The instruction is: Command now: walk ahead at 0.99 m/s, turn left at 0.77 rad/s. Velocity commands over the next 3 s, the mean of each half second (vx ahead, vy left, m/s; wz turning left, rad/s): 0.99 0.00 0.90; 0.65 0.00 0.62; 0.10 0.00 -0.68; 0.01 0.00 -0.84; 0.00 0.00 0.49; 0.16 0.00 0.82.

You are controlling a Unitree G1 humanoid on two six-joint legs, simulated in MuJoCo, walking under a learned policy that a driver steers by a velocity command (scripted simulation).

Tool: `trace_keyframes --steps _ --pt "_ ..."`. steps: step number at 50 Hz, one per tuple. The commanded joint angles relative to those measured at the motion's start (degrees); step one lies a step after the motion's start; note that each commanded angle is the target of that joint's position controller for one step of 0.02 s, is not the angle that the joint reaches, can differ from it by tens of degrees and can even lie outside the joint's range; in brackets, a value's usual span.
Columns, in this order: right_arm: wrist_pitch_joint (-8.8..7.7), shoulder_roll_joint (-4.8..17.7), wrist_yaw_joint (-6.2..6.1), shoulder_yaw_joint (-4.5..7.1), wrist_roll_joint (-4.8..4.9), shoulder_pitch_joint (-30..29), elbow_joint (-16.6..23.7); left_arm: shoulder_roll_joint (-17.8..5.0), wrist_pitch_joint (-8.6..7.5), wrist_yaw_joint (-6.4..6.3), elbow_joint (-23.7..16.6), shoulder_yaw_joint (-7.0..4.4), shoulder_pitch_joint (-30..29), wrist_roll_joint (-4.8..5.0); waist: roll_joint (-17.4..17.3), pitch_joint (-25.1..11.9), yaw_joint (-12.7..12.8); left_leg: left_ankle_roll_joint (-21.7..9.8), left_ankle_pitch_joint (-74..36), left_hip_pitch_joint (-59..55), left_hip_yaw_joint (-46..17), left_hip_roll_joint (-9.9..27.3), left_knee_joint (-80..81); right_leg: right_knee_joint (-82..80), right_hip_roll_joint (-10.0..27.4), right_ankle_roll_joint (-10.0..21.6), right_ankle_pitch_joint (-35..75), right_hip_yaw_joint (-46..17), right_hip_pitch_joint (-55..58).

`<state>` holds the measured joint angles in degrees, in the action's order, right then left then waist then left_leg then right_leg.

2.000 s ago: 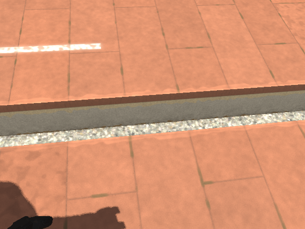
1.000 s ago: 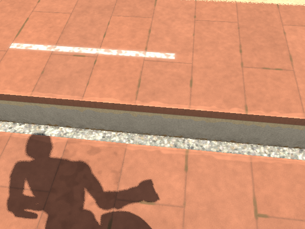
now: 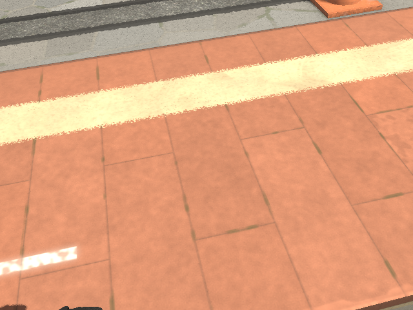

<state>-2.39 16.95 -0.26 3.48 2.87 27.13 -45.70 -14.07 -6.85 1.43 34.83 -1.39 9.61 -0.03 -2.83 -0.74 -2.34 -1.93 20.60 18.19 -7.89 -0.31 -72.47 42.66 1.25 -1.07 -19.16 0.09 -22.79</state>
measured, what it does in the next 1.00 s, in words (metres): walks ahead, turning left: left foot, then right foot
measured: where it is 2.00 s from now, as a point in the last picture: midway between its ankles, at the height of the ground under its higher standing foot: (139, 216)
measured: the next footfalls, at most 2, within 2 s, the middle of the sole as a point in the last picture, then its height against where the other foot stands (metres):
left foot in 0.42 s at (162, 289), level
right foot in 0.84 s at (137, 188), level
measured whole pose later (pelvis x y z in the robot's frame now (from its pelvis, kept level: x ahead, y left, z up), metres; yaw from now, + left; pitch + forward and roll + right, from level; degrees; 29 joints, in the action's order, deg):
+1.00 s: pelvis +0.86 +0.23 +0.01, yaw +46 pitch -1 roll -1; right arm 0.1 17.3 -0.6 1.4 -0.8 11.3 -40.2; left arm -15.9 -5.1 1.0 38.2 -0.8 10.5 -0.5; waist 0.4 6.9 0.6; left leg 3.2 27.2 23.0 -7.7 -4.9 -78.1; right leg 27.1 -6.1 1.8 -1.0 -4.5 -25.0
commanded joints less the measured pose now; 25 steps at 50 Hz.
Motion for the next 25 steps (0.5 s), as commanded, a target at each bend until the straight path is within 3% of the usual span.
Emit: trace_keyframes --steps 1,2,3,4,5,6,7,8,9,10,11,12,13,14,15,16,17,18,19,20,21,22,23,24,25 --pt "1.36 1.8 -0.16 0.72 0.41 -2.7 5.8 -5.8 0.15 0.74 -0.5 -2.76 5.4 0.08 9.5 5.7 2.5 -0.7 -8.9 25.6 -1.2 7.0 -8.9 -27.9 16.7 13.2 -4.8 -26.3 14.1" --pt "2.42 2.2 0.01 0.96 0.32 -4.3 6.2 -4.8 -0.02 0.33 0.2 -2.69 4.1 1.29 10.5 6.5 1.7 -0.7 -8.7 24.4 -1.9 9.2 -5.5 -28.5 15.7 12.2 0.6 -19.6 13.3" --pt "2.99 2.9 0.39 1.3 -0.13 -7.3 7.7 -4.3 -0.44 -0.12 1.4 -2.74 5.4 1.61 10.0 6.1 2.3 -1.3 -8.0 26.1 -1.7 10.0 -2.4 -30.0 15.4 11.9 4.6 -16.6 15.9" --pt "3.07 1.5 0.72 0.72 -0.57 -10.1 8.4 -4.9 -0.82 -0.5 2.4 -3.05 6.7 2.02 7.0 5.9 2.6 -2.1 -7.4 27.0 -0.7 10.2 0.6 -31.2 15.9 12.1 8.9 -13.4 18.0" --pt "2.8 0.5 0.98 0.41 -1.5 -12.8 9.6 -5.8 -0.9 -1.18 3.8 -3.64 8.8 2.07 4.6 6.5 3.7 -1.8 -7.8 28.7 1.1 9.3 3.1 -29.5 15.4 12.6 15.9 -9.1 20.2" --pt "2.53 1.2 1.53 1.0 -2.28 -13.0 9.5 -8.8 -1.75 -1.27 5.1 -4.61 10.7 0.65 0.3 4.7 3.9 -1.7 -12.1 32.0 0.3 10.1 1.3 -26.2 17.1 12.9 20.6 -7.5 25.7" --pt "2.07 1.5 2.3 0.88 -2.19 -13.2 9.8 -9.2 -1.85 -1.44 6.4 -4.67 12.9 0.3 0.1 2.1 4.0 -2.2 -12.9 35.1 0.9 9.7 1.0 -23.7 17.6 11.4 20.8 -5.6 30.5" --pt "0.47 2.9 2.72 1.88 -0.18 -18.3 10.0 -7.4 -2.49 -2.2 7.3 -4.34 14.3 1.21 1.6 6.7 4.3 -3.6 -17.0 40.2 -1.9 9.0 9.2 -25.5 14.7 7.2 11.5 -2.8 32.8" --pt "-0.28 2.4 3.11 1.52 0.68 -22.8 10.7 -6.1 -2.9 -3.21 8.4 -3.88 15.8 1.75 5.0 9.9 4.7 -3.1 -21.3 42.8 -2.0 8.4 14.2 -28.0 14.9 7.0 7.6 -1.5 33.3" --pt "0.08 0.9 3.05 0.94 0.89 -27.8 12.1 -6.5 -2.46 -3.03 10.2 -3.98 22.8 1.91 5.5 11.5 8.4 -2.6 -17.9 52.4 1.4 6.5 7.9 -28.2 16.9 7.9 4.7 -2.9 41.7" --pt "0.07 0.9 3.4 0.87 1.19 -28.6 12.5 -6.0 -1.97 -3.0 10.9 -3.81 23.9 1.38 4.7 14.1 7.4 -3.2 -15.3 57.6 -0.6 6.2 8.1 -28.0 17.6 7.5 5.6 -2.3 44.1" --pt "0.34 2.3 4.07 0.72 1.8 -28.0 13.1 -5.6 -1.2 -2.47 10.7 -3.65 22.7 1.19 4.1 16.0 5.3 -3.9 -15.5 53.2 0.1 4.8 12.4 -32.0 15.9 6.2 11.7 1.1 39.0" --pt "0.52 2.5 4.27 -0.59 0.78 -31.1 13.5 -8.5 0.29 -2.58 8.6 -3.63 15.3 1.86 -0.9 15.8 4.1 -4.1 -24.3 38.1 6.8 4.3 20.6 -38.5 14.1 5.9 15.0 9.8 25.2" --pt "0.22 1.9 4.97 -1.09 -0.51 -33.6 14.1 -10.5 0.26 -3.16 8.4 -4.07 16.3 1.64 -3.3 16.0 4.6 -4.3 -31.4 27.9 12.3 2.1 24.8 -41.2 11.6 5.0 15.1 13.1 19.7" --pt "-1.28 0.2 5.5 -1.72 -1.59 -34.8 13.7 -11.4 -0.63 -3.11 9.2 -3.68 16.2 1.28 -2.6 16.6 4.6 -6.4 -34.1 21.2 14.5 1.0 24.7 -43.3 12.3 5.4 26.6 14.1 17.2" --pt "-2.88 0.2 5.61 -1.55 -1.23 -33.9 13.5 -11.8 -0.55 -3.86 8.8 -3.42 13.7 0.04 1.2 17.3 1.0 -8.1 -32.8 15.3 17.3 -2.1 24.0 -41.9 11.3 3.5 49.0 17.6 14.5" --pt "-4.27 2.4 5.28 -1.0 -0.49 -32.1 13.1 -13.8 -0.29 -3.92 8.8 -3.88 15.3 -0.54 5.8 13.7 -0.7 -8.9 -29.5 10.7 20.6 -5.4 22.4 -35.6 10.5 0.6 72.0 18.3 17.0" --pt "-5.0 4.5 4.72 -0.38 0.3 -32.0 13.6 -16.9 0.51 -4.14 8.8 -4.86 17.9 -0.66 8.4 11.8 -1.7 -9.6 -25.4 10.8 22.1 -6.3 25.6 -28.6 11.5 -0.7 86.1 18.8 22.3" --pt "-4.3 9.4 4.08 1.93 -0.38 -25.4 13.1 -19.3 1.4 -4.3 8.4 -5.57 18.6 -1.34 12.0 7.0 -5.6 -11.2 -20.7 3.1 23.2 -9.3 28.0 -15.5 11.9 -1.4 103.1 17.8 25.0" --pt "-3.3 14.7 3.44 4.55 -1.55 -17.2 11.3 -20.3 1.62 -3.88 7.7 -6.04 18.3 -0.63 12.7 2.6 -8.6 -13.7 -16.8 -9.3 22.7 -11.4 32.4 1.0 11.9 -1.9 110.3 15.8 21.2" --pt "-2.03 15.2 2.63 5.82 -2.77 -4.5 9.6 -15.4 1.04 -3.31 6.5 -5.11 18.5 -0.05 8.1 -3.0 -10.4 -16.6 -24.8 -31.8 8.6 -4.3 39.1 22.8 8.3 -2.2 63.6 12.6 5.5" --pt "-2.15 15.5 3.0 5.72 -4.29 -4.6 11.2 -5.3 -0.7 -3.29 0.9 -1.44 20.7 0.47 -1.8 -18.1 -4.0 -30.4 -0.7 -59.6 -30.5 14.3 41.3 53.7 -4.8 -7.1 -5.1 0.6 -23.4" --pt "-1.82 15.5 2.12 6.6 -3.14 -1.2 11.5 -13.2 -3.41 -3.09 -0.8 -2.42 15.1 1.2 11.9 -30.7 -7.3 -25.3 17.0 -54.1 -44.6 13.1 49.5 51.3 -4.1 -1.2 1.1 -12.5 -17.1" --pt "-2.92 13.9 2.2 5.72 -3.5 -0.9 12.1 -12.8 -4.68 -2.22 -2.5 -2.67 9.1 3.45 9.9 -21.6 -5.5 -22.8 19.8 -44.5 -43.5 11.0 54.1 46.5 -2.4 1.8 2.4 -12.5 -19.7" --pt "-4.04 12.5 2.7 5.22 -3.87 -4.0 12.1 -11.3 -5.67 -1.79 -3.3 -2.27 5.8 3.85 14.9 -10.2 -1.2 -20.7 12.8 -31.7 -39.0 9.2 57.4 40.0 -0.2 4.3 3.6 -12.3 -19.4"
Over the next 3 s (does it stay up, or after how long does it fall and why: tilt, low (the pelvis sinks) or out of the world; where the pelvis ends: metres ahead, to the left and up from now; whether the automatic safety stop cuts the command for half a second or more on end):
stays up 0.99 0.30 0.04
